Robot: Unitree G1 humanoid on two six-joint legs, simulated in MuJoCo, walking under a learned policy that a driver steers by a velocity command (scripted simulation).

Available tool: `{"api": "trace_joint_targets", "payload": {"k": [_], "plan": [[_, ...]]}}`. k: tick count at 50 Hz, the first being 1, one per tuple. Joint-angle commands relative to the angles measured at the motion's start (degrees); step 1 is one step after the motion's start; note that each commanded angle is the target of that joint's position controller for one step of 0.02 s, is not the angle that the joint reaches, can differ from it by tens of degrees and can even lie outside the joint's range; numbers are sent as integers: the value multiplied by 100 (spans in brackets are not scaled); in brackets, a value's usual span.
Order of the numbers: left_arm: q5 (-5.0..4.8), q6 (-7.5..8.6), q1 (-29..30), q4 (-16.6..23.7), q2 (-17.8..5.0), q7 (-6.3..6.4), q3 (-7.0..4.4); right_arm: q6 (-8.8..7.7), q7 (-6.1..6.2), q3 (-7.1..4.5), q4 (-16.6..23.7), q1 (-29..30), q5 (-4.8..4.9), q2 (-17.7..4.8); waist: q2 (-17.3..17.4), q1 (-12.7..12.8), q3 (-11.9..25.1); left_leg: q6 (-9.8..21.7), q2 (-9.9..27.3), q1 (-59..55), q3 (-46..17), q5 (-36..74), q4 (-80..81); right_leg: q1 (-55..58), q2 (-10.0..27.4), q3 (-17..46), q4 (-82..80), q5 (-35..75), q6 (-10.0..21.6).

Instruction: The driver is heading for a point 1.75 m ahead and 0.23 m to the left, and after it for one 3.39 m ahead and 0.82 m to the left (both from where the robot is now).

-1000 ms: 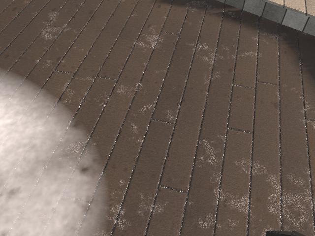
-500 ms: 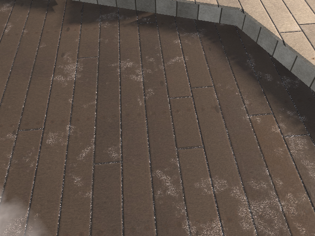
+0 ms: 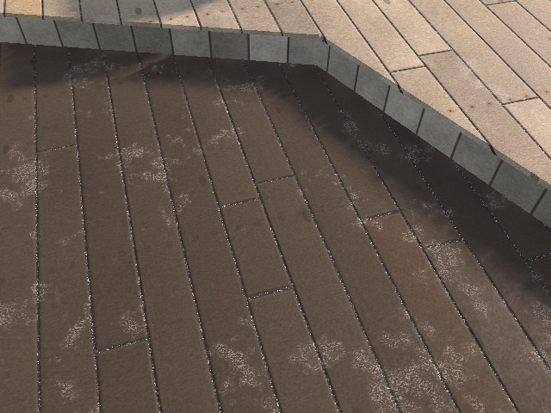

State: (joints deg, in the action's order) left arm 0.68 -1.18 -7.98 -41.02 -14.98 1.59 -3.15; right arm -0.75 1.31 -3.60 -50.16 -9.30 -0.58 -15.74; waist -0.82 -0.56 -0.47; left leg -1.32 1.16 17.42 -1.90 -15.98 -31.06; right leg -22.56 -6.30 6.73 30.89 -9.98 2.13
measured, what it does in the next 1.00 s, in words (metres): stands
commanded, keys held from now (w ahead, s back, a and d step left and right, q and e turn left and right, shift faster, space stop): no key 1.00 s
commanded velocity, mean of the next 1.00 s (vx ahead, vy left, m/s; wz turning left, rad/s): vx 0.00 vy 0.00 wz -0.04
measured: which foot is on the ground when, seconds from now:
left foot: down 0.00-1.00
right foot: down 0.00-1.00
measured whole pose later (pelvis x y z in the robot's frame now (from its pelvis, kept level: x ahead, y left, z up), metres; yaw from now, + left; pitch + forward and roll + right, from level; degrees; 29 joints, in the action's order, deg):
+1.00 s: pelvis +0.02 +0.01 +0.01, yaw -1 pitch -2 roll +0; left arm 0.1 -0.4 -9.8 -58.0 -12.7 1.8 -2.1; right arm -1.0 1.8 -1.0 -59.8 -12.8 -0.3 -13.1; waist 0.0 -0.7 -2.4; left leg -0.5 0.3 10.7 -0.4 -17.1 -29.5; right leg -13.5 -1.6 4.7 29.8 -14.5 -0.4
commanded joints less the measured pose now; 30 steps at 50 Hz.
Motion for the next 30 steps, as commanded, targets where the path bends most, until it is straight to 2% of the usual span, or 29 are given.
{"api": "trace_joint_targets", "payload": {"k": [1, 2, 3, 5, 6, 7, 8, 9, 10, 11, 12, 15, 19, 30], "plan": [[-10, 106, -325, 403, -487, -18, -126, -92, -43, -166, 254, 26, -185, -1048, 1554, 377, 349, 1278, 1773, -444, -1813, 1758, 1250, -239, 173, -80, 363, -1511, -44], [33, 139, -111, 362, -743, -26, -179, -126, -36, -81, 423, 399, -177, -713, 1355, 259, 307, 1391, 1748, -140, -1810, 1535, 1377, 121, 382, -78, 704, -1503, -163], [5, 140, 21, 351, -753, -37, -211, -148, -14, -75, 420, 478, -114, -675, 1227, 224, 301, 1196, 1487, -231, -1551, 1390, 1274, 220, 400, -165, 679, -1185, -178], [57, 73, 60, 276, -495, -47, -162, -180, 0, -80, 358, 436, 34, -757, 1089, 189, 259, 872, 1149, -320, -1144, 1364, 1081, 550, 509, -221, 173, -530, -229], [52, 53, 36, 242, -361, -68, -127, -181, -2, -46, 294, 341, 43, -691, 1007, 221, 265, 728, 986, -282, -947, 1408, 982, 855, 563, -204, -168, -132, -213], [44, 37, 25, 222, -345, -80, -114, -188, -24, -27, 243, 197, 19, -641, 922, 181, 291, 588, 817, -259, -794, 1294, 886, 1116, 600, -159, -325, 321, -181], [31, 21, -2, 221, -444, -77, -130, -207, -53, -2, 223, 79, -19, -582, 775, 119, 360, 464, 665, -220, -668, 1079, 771, 1329, 711, -60, -314, 882, -125], [-16, -2, 28, 177, -669, -62, -182, -233, -91, -8, 195, -211, -30, -631, 467, -95, 389, 351, 465, -78, -520, 891, 826, 1461, 746, -9, -96, 1017, -20], [-33, -6, -74, 137, -598, -72, -191, -234, -95, -6, 171, -101, -21, -672, 427, 44, 378, 272, 378, -217, -345, 725, 725, 1286, 709, -6, -118, 805, 27], [-15, 4, -110, 84, -520, -81, -164, -218, -91, 1, 192, 11, 5, -642, 365, 61, 312, 241, 331, -246, -259, 644, 625, 1199, 723, 31, -204, 743, 38], [4, 18, -73, 50, -532, -84, -159, -196, -71, 23, 194, 39, 21, -558, 226, 17, 268, 237, 303, -265, -196, 632, 546, 1131, 744, 65, -261, 783, 36], [11, 79, -47, -39, -515, -81, -146, -123, -38, 38, 155, -14, 11, -540, -95, -56, 237, 239, 222, -372, -95, 689, 406, 1024, 789, 136, -337, 840, 43], [-6, 122, -55, -171, -517, -58, -128, -75, -33, 58, 69, 19, 6, -492, -128, -69, 176, 211, 180, -446, -53, 637, 395, 946, 810, 179, -400, 667, 31], [-28, 158, -118, -644, -475, -3, -83, -56, 0, 79, -320, -30, 16, -466, 51, -27, 68, 153, 118, -435, -13, 496, 553, 1053, 769, 112, -465, 508, 19]]}}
